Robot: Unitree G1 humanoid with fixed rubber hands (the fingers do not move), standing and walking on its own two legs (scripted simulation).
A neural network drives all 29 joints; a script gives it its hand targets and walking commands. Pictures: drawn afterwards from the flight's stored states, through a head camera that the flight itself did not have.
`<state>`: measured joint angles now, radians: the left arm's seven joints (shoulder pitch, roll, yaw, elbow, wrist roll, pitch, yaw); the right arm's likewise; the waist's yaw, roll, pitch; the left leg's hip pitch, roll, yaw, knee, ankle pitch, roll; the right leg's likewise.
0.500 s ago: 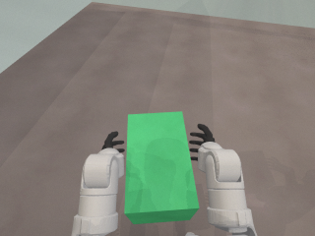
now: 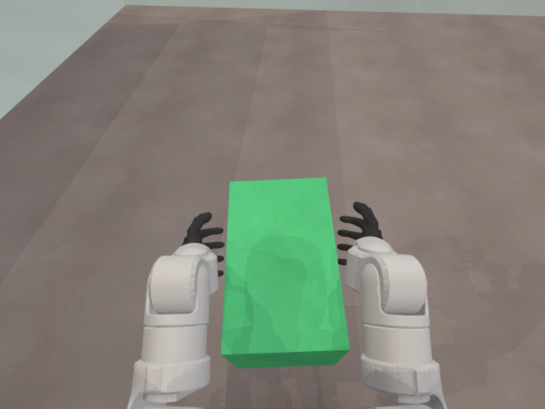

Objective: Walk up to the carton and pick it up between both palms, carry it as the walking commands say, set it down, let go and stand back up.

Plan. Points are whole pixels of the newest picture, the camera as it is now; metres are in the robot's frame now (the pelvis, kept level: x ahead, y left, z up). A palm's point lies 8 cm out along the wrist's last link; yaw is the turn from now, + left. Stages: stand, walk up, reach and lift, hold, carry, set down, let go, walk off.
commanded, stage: carry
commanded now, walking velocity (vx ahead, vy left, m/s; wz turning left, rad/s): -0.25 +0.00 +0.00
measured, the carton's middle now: (282, 273) +0.35 -0.03 -0.01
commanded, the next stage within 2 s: none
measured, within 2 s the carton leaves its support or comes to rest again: neither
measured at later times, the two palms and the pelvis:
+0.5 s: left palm out of the picture +0.10 +0.09 +0.09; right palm out of the picture +0.10 -0.15 +0.08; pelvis -0.20 -0.02 +0.01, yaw +0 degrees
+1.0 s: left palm out of the picture -0.11 +0.13 +0.09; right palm out of the picture -0.07 -0.10 +0.10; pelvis -0.40 -0.02 +0.00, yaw +0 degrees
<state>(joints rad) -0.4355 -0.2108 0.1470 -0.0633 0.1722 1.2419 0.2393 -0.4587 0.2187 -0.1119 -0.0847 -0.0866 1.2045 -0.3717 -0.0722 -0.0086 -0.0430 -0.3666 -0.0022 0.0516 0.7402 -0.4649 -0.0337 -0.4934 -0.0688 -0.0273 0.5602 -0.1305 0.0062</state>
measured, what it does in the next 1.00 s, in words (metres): walks backwards: left foot, then right foot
